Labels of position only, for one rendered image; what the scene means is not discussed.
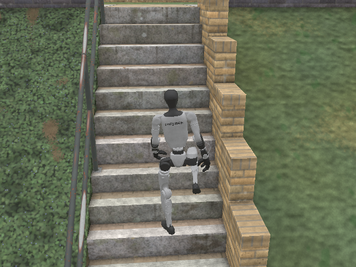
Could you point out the stairs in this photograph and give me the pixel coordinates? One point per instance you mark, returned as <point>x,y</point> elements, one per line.
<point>143,52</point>

